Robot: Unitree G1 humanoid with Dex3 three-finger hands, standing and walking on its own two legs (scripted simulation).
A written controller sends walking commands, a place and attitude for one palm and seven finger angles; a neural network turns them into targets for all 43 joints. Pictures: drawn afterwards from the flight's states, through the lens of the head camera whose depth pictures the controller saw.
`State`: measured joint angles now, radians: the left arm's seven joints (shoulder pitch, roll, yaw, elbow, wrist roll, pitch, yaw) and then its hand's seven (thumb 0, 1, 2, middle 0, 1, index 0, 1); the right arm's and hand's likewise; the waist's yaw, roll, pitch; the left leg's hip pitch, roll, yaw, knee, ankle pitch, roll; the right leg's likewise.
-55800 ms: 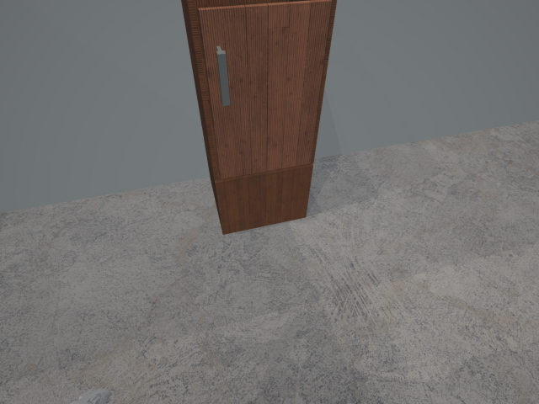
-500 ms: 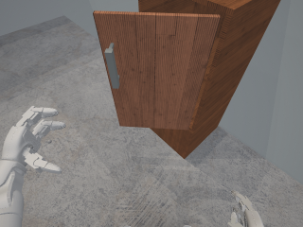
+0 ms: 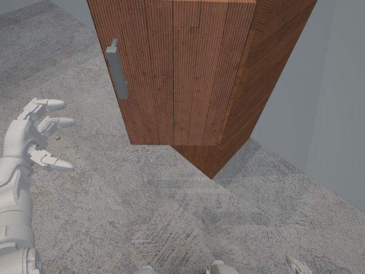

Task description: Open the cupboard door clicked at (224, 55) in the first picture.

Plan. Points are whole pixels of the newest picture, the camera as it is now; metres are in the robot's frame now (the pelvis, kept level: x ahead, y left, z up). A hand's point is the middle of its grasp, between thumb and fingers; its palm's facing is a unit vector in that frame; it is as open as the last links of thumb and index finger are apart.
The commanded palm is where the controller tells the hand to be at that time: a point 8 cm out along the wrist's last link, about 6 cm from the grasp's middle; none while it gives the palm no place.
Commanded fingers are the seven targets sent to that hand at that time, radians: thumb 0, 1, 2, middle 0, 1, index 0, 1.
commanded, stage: move the hooked fingers beside the handle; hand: left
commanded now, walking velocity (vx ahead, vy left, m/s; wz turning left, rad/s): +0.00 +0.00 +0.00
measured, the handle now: (119, 70) +0.61 +0.19 +0.07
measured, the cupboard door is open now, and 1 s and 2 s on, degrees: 43 43 43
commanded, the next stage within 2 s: none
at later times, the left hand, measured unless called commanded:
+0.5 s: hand (72, 108) +0.45 +0.26 +0.08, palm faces +0.01 -1.00 -0.01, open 14.0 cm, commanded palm +0.44 +0.31 +0.08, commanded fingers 0.00 -0.50 0.30 -0.30 -1.20 -0.30 -1.20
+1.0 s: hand (89, 81) +0.54 +0.25 +0.09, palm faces -0.01 -1.00 +0.00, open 14.0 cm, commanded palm +0.53 +0.29 +0.07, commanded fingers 0.00 -0.50 0.30 -0.30 -1.20 -0.30 -1.20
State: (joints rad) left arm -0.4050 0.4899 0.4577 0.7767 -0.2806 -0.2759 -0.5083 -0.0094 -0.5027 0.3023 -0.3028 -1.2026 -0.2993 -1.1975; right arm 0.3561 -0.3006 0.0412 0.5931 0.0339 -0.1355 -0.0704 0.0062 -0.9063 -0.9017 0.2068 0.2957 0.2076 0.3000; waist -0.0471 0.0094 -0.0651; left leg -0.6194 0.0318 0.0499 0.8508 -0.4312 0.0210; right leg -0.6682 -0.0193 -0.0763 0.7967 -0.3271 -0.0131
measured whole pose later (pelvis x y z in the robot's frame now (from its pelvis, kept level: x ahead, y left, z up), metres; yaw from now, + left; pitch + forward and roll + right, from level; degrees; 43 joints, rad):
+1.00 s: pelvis +0.00 +0.01 -0.02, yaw -1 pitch +22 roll -4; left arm -1.07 0.75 0.50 1.30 -0.07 -0.31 -0.41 -0.01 -0.50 0.30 -0.30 -1.20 -0.30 -1.20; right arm 0.44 -0.30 0.07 0.61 -0.02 0.05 -0.03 0.00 -0.91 -0.90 0.21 0.30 0.21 0.30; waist -0.22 0.02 -0.06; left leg -0.91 0.05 0.04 0.99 -0.47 0.04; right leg -0.93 0.00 -0.09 0.87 -0.32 0.00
